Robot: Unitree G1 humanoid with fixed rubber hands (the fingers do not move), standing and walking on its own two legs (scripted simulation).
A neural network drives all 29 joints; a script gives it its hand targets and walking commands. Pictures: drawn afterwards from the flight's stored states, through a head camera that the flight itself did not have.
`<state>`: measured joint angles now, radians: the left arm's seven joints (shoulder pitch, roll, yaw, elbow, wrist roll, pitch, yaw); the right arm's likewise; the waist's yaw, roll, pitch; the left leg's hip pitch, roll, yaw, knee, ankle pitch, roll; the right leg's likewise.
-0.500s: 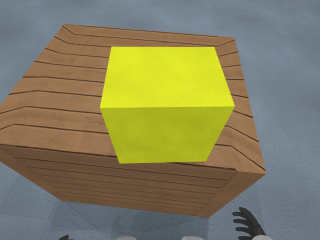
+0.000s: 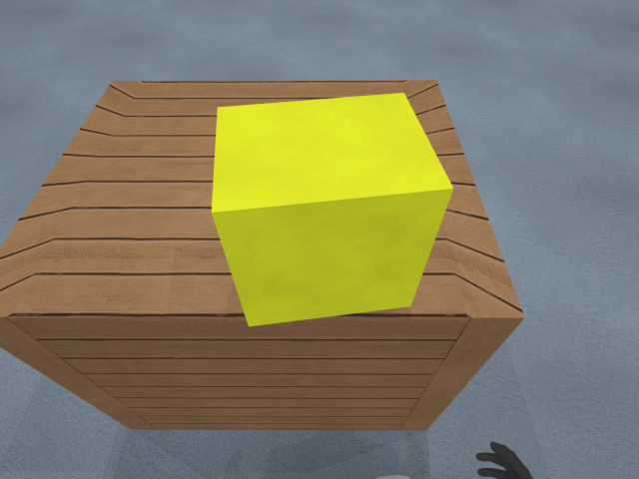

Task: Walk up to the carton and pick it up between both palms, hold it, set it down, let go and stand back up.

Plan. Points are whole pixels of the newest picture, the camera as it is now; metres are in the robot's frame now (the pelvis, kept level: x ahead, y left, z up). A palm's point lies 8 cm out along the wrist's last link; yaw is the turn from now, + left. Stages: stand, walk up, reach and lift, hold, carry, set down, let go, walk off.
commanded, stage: walk up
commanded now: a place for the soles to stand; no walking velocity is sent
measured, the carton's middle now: (322, 215) +0.45 +0.00 +0.07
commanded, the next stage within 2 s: none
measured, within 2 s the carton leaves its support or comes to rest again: neither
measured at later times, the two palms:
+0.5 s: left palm (137, 461) +0.16 +0.24 -0.08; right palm out of the picture +0.11 -0.28 -0.11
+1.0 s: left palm out of the picture +0.12 +0.26 -0.09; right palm out of the picture +0.07 -0.28 -0.12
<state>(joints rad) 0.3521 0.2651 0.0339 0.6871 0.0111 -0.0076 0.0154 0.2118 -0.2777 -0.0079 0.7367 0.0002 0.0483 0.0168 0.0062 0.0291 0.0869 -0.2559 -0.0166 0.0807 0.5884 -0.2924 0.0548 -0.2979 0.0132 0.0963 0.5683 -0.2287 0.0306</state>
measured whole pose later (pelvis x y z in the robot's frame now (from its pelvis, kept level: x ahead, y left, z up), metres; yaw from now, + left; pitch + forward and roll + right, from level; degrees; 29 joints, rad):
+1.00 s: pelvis +0.02 +0.00 -0.01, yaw -5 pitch -1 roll +0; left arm 0.35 0.26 0.03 0.65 0.04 0.00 0.02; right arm 0.31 -0.34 -0.03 0.67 -0.04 0.05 0.03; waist -0.01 0.07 0.04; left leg -0.29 0.00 0.14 0.68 -0.41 0.05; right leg -0.37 0.06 0.18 0.67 -0.30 0.01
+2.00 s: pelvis +0.06 +0.04 -0.01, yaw +0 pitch -3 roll +0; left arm 0.14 0.28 -0.01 0.71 0.01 0.05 -0.01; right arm 0.35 -0.29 -0.04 0.60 -0.01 0.00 -0.02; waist -0.01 0.01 0.08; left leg -0.30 -0.03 -0.08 0.68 -0.32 -0.02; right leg -0.29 -0.05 -0.10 0.71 -0.36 -0.02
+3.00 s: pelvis +0.07 +0.03 +0.01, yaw -3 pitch -4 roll +0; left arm 0.22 0.23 0.09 0.42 0.02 0.22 0.04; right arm 0.15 -0.30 -0.01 0.88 0.01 -0.31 0.07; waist 0.00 -0.04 0.03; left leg -0.14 0.03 -0.03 0.48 -0.26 -0.03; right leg -0.13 0.01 -0.07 0.45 -0.25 -0.03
